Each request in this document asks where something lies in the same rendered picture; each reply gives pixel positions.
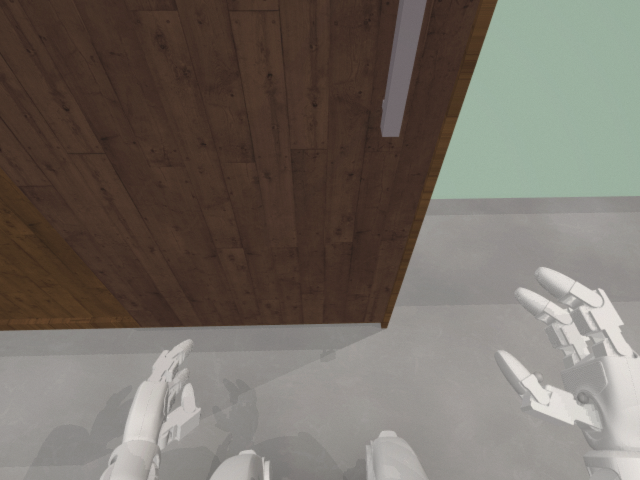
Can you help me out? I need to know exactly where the wardrobe door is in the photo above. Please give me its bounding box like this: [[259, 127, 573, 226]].
[[0, 168, 131, 319], [0, 0, 480, 327]]

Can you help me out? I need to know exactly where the robot thigh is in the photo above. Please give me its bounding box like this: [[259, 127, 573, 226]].
[[365, 437, 430, 480], [210, 454, 273, 480]]

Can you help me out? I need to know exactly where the robot left thigh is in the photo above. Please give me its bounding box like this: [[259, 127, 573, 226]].
[[210, 454, 273, 480]]

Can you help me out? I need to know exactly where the left robot forearm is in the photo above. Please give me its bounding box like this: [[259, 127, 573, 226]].
[[100, 440, 161, 480]]

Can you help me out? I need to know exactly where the robot right hand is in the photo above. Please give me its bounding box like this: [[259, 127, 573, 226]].
[[494, 267, 640, 451]]

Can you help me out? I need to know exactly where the right robot forearm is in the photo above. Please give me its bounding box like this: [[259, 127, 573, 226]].
[[583, 450, 640, 480]]

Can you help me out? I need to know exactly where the handle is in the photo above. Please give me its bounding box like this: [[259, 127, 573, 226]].
[[380, 0, 427, 137]]

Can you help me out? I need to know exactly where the robot left hand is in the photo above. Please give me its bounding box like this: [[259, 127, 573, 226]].
[[122, 339, 201, 450]]

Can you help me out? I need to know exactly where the robot right thigh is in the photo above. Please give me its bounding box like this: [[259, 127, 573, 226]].
[[365, 437, 430, 480]]

